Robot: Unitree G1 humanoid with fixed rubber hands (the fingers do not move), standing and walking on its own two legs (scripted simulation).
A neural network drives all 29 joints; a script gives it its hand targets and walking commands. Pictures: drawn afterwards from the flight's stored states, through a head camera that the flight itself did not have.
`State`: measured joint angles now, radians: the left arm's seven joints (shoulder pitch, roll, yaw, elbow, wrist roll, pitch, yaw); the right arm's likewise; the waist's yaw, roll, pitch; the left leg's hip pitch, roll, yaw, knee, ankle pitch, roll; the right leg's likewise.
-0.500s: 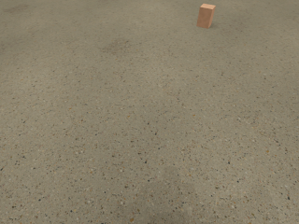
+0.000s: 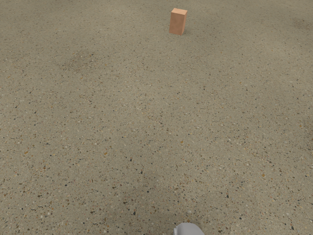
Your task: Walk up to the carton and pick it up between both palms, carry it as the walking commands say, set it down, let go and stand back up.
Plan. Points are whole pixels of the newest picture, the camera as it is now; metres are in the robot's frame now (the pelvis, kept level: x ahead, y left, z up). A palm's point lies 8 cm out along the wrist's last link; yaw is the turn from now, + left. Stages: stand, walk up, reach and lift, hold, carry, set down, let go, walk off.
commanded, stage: walk up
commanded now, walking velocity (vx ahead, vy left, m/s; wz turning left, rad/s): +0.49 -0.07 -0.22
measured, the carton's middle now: (177, 21) +2.65 -0.38 -0.64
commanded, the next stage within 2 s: none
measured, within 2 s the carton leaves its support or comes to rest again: neither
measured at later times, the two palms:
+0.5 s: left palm (95, 179) +0.30 +0.18 -0.10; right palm (256, 178) +0.31 -0.35 -0.13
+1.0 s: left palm (99, 123) +0.55 +0.22 -0.15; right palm (228, 124) +0.53 -0.30 -0.11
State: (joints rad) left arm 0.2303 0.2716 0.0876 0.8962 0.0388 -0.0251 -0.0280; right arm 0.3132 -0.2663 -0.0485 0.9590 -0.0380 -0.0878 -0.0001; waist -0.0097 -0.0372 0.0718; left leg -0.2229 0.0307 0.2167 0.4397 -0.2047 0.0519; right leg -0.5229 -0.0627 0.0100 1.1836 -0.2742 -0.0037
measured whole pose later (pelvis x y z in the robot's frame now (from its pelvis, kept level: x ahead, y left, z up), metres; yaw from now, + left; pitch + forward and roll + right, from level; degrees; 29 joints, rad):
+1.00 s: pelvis +0.51 -0.04 +0.00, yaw -4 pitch +0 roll -1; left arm 0.30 0.25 0.08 0.99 0.02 -0.04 -0.02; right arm 0.28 -0.23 -0.04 1.00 -0.03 -0.07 0.00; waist 0.00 -0.05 0.04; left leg -0.29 0.06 0.15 0.49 -0.20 0.03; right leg -0.43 -0.07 -0.01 1.20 -0.28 0.01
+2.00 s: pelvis +0.98 -0.10 +0.00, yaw -5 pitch +0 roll -2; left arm 0.31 0.25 0.07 1.03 0.02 -0.04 -0.02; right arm 0.28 -0.21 -0.04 1.03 -0.02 -0.08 0.00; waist 0.00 -0.05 0.04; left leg -0.28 0.08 0.14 0.48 -0.20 0.02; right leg -0.42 -0.09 -0.02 1.16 -0.26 0.01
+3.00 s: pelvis +1.46 -0.17 -0.01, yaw -5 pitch +1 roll -1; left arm 0.38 0.22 0.06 1.08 0.01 -0.06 0.00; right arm 0.15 -0.20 -0.05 0.99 -0.02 -0.07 0.01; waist 0.03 -0.03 0.05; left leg -0.38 0.09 0.15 0.58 -0.21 0.03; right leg -0.30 -0.06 -0.02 1.12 -0.38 0.00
